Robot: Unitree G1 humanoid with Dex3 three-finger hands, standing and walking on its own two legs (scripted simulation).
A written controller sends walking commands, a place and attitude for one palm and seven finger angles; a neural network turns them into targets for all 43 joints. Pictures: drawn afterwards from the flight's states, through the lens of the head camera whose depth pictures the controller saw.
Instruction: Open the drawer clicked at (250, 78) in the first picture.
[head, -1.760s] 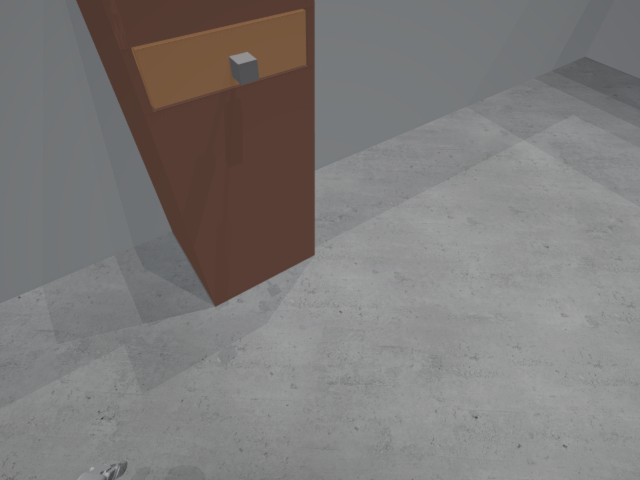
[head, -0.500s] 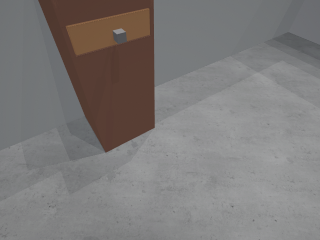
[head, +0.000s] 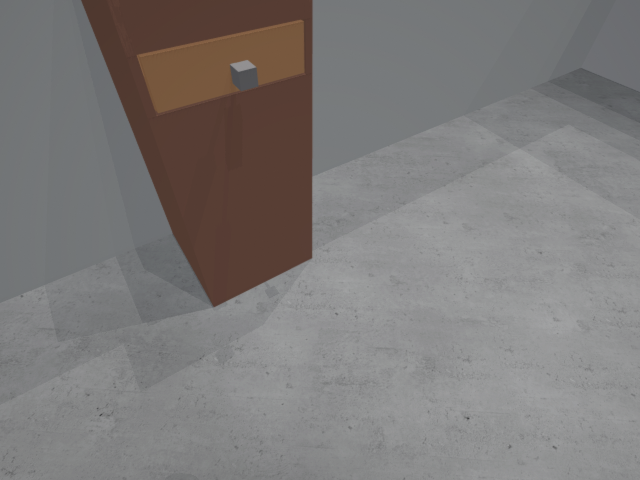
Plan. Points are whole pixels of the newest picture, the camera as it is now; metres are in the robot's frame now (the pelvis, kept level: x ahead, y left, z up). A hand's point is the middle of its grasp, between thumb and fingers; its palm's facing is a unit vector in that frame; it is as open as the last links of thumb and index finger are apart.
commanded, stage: walk to a spot facing it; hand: left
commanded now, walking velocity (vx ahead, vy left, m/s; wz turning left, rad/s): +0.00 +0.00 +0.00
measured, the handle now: (240, 72) +0.91 +0.24 +0.08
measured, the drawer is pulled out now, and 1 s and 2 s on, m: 0.00 0.00 0.00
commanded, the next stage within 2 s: none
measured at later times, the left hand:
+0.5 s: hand out of the picture +0.05 +0.18 -0.18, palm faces -0.15 -0.95 -0.27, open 7.4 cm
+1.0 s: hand out of the picture +0.14 +0.21 -0.18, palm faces -0.37 -0.91 -0.19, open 7.4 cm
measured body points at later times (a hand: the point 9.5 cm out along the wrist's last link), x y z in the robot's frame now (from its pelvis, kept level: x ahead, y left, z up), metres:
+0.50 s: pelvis -0.02 -0.02 -0.03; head +0.01 -0.05 +0.42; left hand +0.06 +0.23 -0.16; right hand +0.01 -0.28 -0.19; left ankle -0.02 +0.12 -0.72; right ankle -0.02 -0.11 -0.75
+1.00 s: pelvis +0.00 +0.03 +0.00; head +0.02 +0.06 +0.44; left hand +0.16 +0.26 -0.16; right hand -0.05 -0.24 -0.12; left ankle +0.00 +0.13 -0.75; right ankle -0.03 -0.11 -0.68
